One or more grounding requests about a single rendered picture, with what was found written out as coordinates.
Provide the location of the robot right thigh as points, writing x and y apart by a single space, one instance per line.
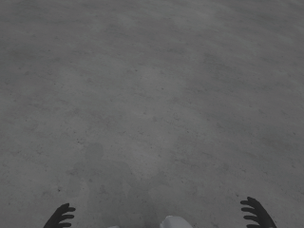
175 222

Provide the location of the left robot hand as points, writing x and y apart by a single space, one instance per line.
58 216

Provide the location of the right robot hand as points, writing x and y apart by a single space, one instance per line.
262 217

